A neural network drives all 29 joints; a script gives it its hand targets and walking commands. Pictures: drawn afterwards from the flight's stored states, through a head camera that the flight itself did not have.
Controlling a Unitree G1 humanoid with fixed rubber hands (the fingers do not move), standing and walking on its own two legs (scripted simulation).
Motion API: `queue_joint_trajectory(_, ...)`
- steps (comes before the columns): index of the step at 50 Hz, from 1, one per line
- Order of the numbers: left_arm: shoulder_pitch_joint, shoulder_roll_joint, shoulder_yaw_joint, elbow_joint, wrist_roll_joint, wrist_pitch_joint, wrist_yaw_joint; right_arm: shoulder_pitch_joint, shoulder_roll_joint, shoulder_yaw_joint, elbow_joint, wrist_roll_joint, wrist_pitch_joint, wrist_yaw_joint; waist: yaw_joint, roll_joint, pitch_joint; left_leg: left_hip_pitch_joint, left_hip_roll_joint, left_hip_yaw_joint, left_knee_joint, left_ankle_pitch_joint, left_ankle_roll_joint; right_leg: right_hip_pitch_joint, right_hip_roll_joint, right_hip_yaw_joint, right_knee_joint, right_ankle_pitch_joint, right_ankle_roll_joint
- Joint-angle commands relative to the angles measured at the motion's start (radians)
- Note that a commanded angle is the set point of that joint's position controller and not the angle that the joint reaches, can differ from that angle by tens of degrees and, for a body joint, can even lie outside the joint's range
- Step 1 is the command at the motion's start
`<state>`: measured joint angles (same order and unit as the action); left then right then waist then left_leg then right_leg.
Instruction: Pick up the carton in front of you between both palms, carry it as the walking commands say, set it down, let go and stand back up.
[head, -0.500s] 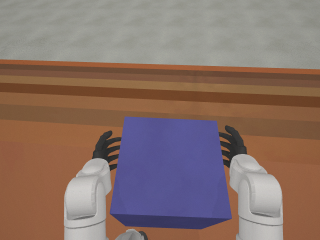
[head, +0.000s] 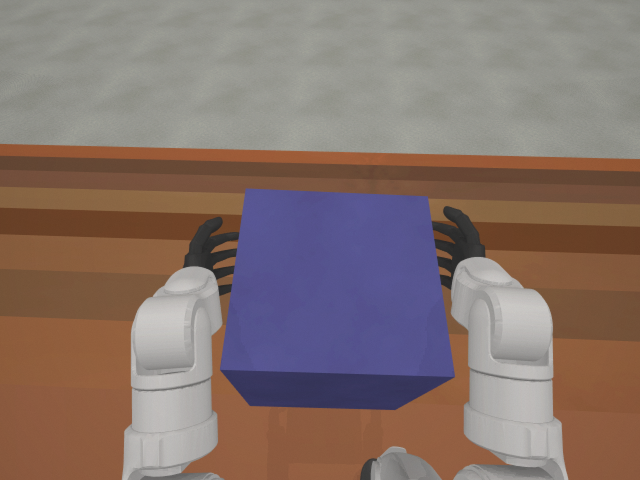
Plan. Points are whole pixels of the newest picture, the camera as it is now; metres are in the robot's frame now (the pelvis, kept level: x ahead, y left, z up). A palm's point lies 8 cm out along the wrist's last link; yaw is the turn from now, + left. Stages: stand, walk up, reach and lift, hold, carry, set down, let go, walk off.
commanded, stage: carry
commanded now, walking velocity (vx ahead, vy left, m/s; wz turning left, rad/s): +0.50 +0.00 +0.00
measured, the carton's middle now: (329, 312) +0.31 +0.00 +0.03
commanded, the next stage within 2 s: none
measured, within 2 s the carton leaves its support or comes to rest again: neither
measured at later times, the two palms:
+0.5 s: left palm (256, 111) +0.68 +0.11 +0.09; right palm (422, 106) +0.68 -0.19 +0.09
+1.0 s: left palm (274, 71) +0.99 +0.09 +0.01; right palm (392, 62) +1.02 -0.20 +0.01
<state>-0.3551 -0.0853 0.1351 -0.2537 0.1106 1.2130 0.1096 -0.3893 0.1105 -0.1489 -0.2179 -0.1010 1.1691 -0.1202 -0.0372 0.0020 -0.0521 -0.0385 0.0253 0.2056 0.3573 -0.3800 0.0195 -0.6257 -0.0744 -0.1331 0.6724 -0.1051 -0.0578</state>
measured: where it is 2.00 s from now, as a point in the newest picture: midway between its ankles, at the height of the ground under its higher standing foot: (332, 234)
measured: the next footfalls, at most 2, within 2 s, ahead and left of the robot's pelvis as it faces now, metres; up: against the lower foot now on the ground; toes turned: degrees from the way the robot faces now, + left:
right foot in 0.08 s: +0.23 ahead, -0.09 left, +0.00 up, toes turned -8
left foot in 0.52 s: +0.44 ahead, +0.04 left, +0.00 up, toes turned +2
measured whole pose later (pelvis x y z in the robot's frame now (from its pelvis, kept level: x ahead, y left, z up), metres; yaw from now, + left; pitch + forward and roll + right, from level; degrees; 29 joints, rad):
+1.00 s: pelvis +0.66 -0.07 -0.12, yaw +0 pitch +1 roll -1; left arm -0.66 -0.02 0.18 0.17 0.09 1.24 0.14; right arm -0.69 0.02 -0.22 0.21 -0.10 1.21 -0.13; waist 0.06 0.01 -0.05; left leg -0.51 -0.02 -0.06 1.32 -0.42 0.06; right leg -0.41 0.08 -0.14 0.77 -0.16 -0.14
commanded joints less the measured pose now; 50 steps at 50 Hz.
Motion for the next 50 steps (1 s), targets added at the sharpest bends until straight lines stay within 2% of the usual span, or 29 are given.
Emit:
queue_joint_trajectory(1, -0.7, -0.772, -0.664, 0.059, -0.423, -0.012, -0.212, -0.623, 0.772, 0.696, 0.09, 0.441, 0.033, 0.251, 0.01, 0.156, -0.171, 0.063, 0.216, -0.079, 0.029, 0.628, 0.111, 0.113, 0.059, -0.046, -0.055, 0.01, -0.04)
queue_joint_trajectory(3, -0.745, -0.775, -0.617, 0.142, -0.43, -0.011, -0.213, -0.708, 0.791, 0.665, 0.157, 0.446, 0.04, 0.242, 0.092, 0.082, -0.285, 0.006, 0.143, 0.017, 0.347, 0.747, 0.051, 0.423, 0.14, -0.122, -0.149, -0.025, -0.039)
queue_joint_trajectory(4, -0.76, -0.781, -0.594, 0.177, -0.438, -0.011, -0.217, -0.735, 0.806, 0.653, 0.193, 0.444, 0.043, 0.237, 0.116, -0.04, -0.367, -0.137, 0.113, -0.009, 0.587, 0.504, 0.028, 0.614, 0.005, 0.073, -0.176, -0.138, -0.05)
queue_joint_trajectory(5, -0.817, -0.771, -0.569, 0.197, -0.439, -0.01, -0.22, -0.758, 0.847, 0.641, 0.231, 0.445, 0.045, 0.233, 0.085, -0.249, -0.425, -0.427, -0.032, -0.068, 0.843, 0.023, -0.006, 0.797, -0.277, 0.573, -0.269, -0.136, -0.156)
queue_joint_trajectory(6, -0.868, -0.815, -0.569, 0.226, -0.458, -0.016, -0.225, -0.81, 0.867, 0.615, 0.244, 0.443, 0.042, 0.23, 0.106, -0.326, -0.456, -0.628, -0.098, -0.185, 1.029, -0.146, 0.01, 0.896, -0.307, 0.755, -0.35, -0.119, -0.235)
queue_joint_trajectory(9, -1.047, -0.974, -0.587, 0.189, -0.533, -0.044, -0.243, -0.929, 0.984, 0.593, 0.26, 0.463, 0.02, 0.221, 0.086, -0.064, -0.413, -0.681, 0.021, -0.25, 1.03, -0.016, 0.055, 0.757, -0.233, 0.448, -0.238, 0.222, -0.169)
queue_joint_trajectory(15, -1.125, -1.067, -0.571, 0.159, -0.559, -0.059, -0.24, -0.95, 1.062, 0.573, 0.248, 0.444, -0.008, 0.183, 0.075, -0.094, -0.458, -0.702, 0.028, -0.198, 0.77, 0.061, 0.037, 0.789, -0.178, 0.249, -0.207, 0.442, -0.147)
queue_joint_trajectory(21, -1.045, -1.03, -0.589, 0.127, -0.516, -0.049, -0.236, -0.957, 1.056, 0.621, 0.165, 0.441, -0.014, 0.177, 0.09, -0.15, -0.428, -0.536, -0.073, -0.063, 0.327, 0.253, 0.03, 0.783, -0.077, 0.075, -0.141, 0.698, -0.124)
queue_joint_trajectory(23, -1.002, -1.009, -0.594, 0.129, -0.49, -0.038, -0.229, -0.928, 1.035, 0.636, 0.144, 0.439, -0.001, 0.185, 0.07, -0.174, -0.455, -0.493, -0.064, -0.076, 0.385, 0.325, 0.075, 0.793, -0.103, 0.064, -0.024, 0.803, -0.114)
queue_joint_trajectory(25, -0.973, -0.987, -0.606, 0.139, -0.471, -0.029, -0.224, -0.907, 1.016, 0.637, 0.144, 0.442, 0.012, 0.2, -0.008, -0.109, -0.466, -0.259, -0.103, -0.048, 0.232, 0.317, 0.091, 0.664, -0.078, 0.014, 0.187, 0.868, -0.071)
queue_joint_trajectory(26, -0.974, -0.979, -0.614, 0.142, -0.465, -0.026, -0.221, -0.881, 1.0, 0.631, 0.157, 0.443, 0.018, 0.212, -0.07, -0.027, -0.472, -0.037, -0.041, -0.106, 0.164, 0.484, 0.088, 0.474, -0.046, 0.011, 0.356, 0.67, -0.044)
queue_joint_trajectory(27, -0.963, -0.985, -0.622, 0.143, -0.455, -0.018, -0.221, -0.875, 0.981, 0.63, 0.172, 0.445, 0.019, 0.222, -0.029, 0.227, -0.513, 0.228, 0.188, -0.464, 0.213, 0.894, 0.188, 0.163, 0.089, 0.05, 0.544, -0.064, -0.013)
queue_joint_trajectory(28, -0.963, -0.974, -0.617, 0.148, -0.45, -0.011, -0.22, -0.854, 0.981, 0.633, 0.21, 0.452, 0.021, 0.232, -0.074, 0.377, -0.557, 0.429, 0.271, -0.691, 0.203, 0.868, 0.333, -0.108, 0.176, 0.13, 0.74, -0.46, 0.017)
queue_joint_trajectory(29, -0.99, -0.976, -0.612, 0.139, -0.442, -0.013, -0.215, -0.861, 1.0, 0.64, 0.209, 0.473, 0.021, 0.243, -0.099, 0.266, -0.472, 0.459, 0.241, -0.692, 0.167, 0.684, 0.315, -0.287, 0.15, 0.181, 0.772, -0.49, 0.02)
queue_joint_trajectory(32, -1.013, -0.949, -0.581, 0.121, -0.409, -0.031, -0.195, -0.978, 1.064, 0.694, 0.131, 0.555, 0.01, 0.262, -0.084, -0.034, -0.373, 0.313, 0.176, -0.554, 0.18, 0.543, 0.215, -0.294, 0.085, 0.186, 0.434, -0.39, 0.038)
queue_joint_trajectory(35, -0.98, -0.932, -0.573, 0.112, -0.39, -0.042, -0.175, -1.042, 1.055, 0.71, 0.095, 0.591, -0.002, 0.261, -0.054, 0.077, -0.448, 0.193, 0.237, -0.504, 0.216, 0.731, 0.262, -0.122, 0.058, 0.168, 0.413, -0.195, 0.024)
queue_joint_trajectory(36, -0.989, -0.917, -0.569, 0.104, -0.378, -0.042, -0.173, -1.02, 1.044, 0.702, 0.099, 0.597, 0.0, 0.258, -0.097, -0.002, -0.406, 0.229, 0.097, -0.41, 0.239, 0.416, 0.188, -0.172, 0.09, 0.113, 0.223, 0.011, 0.042)
queue_joint_trajectory(37, -0.95, -0.915, -0.565, 0.121, -0.372, -0.039, -0.171, -1.02, 1.04, 0.697, 0.111, 0.59, 0.001, 0.258, -0.089, 0.1, -0.387, 0.139, 0.103, -0.374, 0.268, 0.613, 0.203, -0.1, 0.09, 0.111, 0.166, 0.093, 0.029)
queue_joint_trajectory(38, -0.937, -0.907, -0.562, 0.135, -0.367, -0.035, -0.17, -0.981, 1.03, 0.688, 0.142, 0.584, 0.006, 0.26, -0.085, -0.003, -0.359, 0.021, 0.013, -0.297, 0.277, 0.236, 0.158, 0.06, 0.119, 0.063, -0.093, 0.335, 0.047)
queue_joint_trajectory(39, -0.895, -0.887, -0.552, 0.171, -0.354, -0.033, -0.17, -0.952, 1.031, 0.682, 0.18, 0.58, 0.009, 0.265, -0.084, -0.003, -0.306, -0.145, -0.026, -0.252, 0.268, 0.116, 0.146, 0.253, 0.164, -0.013, -0.196, 0.462, 0.05)
queue_joint_trajectory(40, -0.886, -0.873, -0.548, 0.192, -0.344, -0.03, -0.172, -0.918, 1.014, 0.667, 0.228, 0.567, 0.009, 0.271, -0.079, 0.133, -0.29, -0.192, 0.006, -0.235, 0.309, 0.251, 0.154, 0.315, 0.151, 0.015, -0.188, 0.485, 0.032)
queue_joint_trajectory(42, -0.863, -0.851, -0.536, 0.225, -0.335, -0.024, -0.185, -0.852, 1.014, 0.643, 0.31, 0.543, 0.006, 0.279, 0.107, 0.118, -0.39, -0.298, 0.038, -0.145, 0.613, 0.42, 0.101, 0.643, 0.114, -0.008, -0.105, 0.559, -0.001)
queue_joint_trajectory(43, -0.877, -0.848, -0.529, 0.241, -0.346, -0.02, -0.197, -0.856, 1.018, 0.621, 0.325, 0.526, 0.005, 0.281, 0.195, 0.023, -0.381, -0.399, 0.023, -0.104, 0.8, 0.502, 0.071, 0.772, 0.105, -0.006, -0.166, 0.522, -0.024)
queue_joint_trajectory(44, -0.885, -0.857, -0.516, 0.269, -0.362, -0.011, -0.213, -0.892, 1.002, 0.588, 0.335, 0.501, 0.008, 0.278, 0.242, -0.124, -0.264, -0.544, -0.076, -0.097, 1.16, 0.004, 0.048, 0.756, 0.018, 0.115, -0.286, 0.443, -0.085)
queue_joint_trajectory(45, -0.89, -0.864, -0.502, 0.329, -0.39, 0.002, -0.226, -0.904, 0.968, 0.533, 0.392, 0.477, 0.023, 0.27, 0.176, -0.136, -0.222, -0.7, -0.123, -0.148, 1.292, -0.263, 0.056, 0.773, -0.054, 0.174, -0.064, 0.719, -0.058)
queue_joint_trajectory(46, -0.941, -0.854, -0.509, 0.367, -0.41, 0.01, -0.236, -0.866, 0.943, 0.502, 0.455, 0.432, 0.043, 0.255, 0.083, -0.147, -0.296, -0.781, -0.079, -0.278, 1.106, -0.117, 0.058, 0.85, -0.176, 0.382, -0.066, 0.781, -0.091)
queue_joint_trajectory(47, -1.026, -0.894, -0.526, 0.354, -0.451, -0.01, -0.246, -0.885, 0.915, 0.461, 0.388, 0.398, 0.05, 0.241, 0.082, -0.281, -0.415, -0.814, -0.06, -0.306, 1.147, -0.095, 0.045, 0.729, -0.355, 0.721, -0.217, -0.004, -0.299)
queue_joint_trajectory(48, -1.07, -0.973, -0.543, 0.339, -0.505, -0.015, -0.26, -0.978, 0.902, 0.462, 0.349, 0.388, 0.049, 0.228, 0.082, -0.102, -0.293, -0.733, -0.005, -0.327, 1.043, -0.061, 0.038, 0.526, -0.312, 0.749, -0.284, -0.279, -0.267)
queue_joint_trajectory(50, -1.204, -1.054, -0.566, 0.309, -0.568, -0.02, -0.268, -1.028, 0.938, 0.451, 0.363, 0.395, 0.043, 0.221, 0.07, -0.009, -0.136, -0.664, 0.011, -0.269, 0.8, -0.01, 0.019, 0.369, -0.211, 0.576, -0.207, 0.298, -0.212)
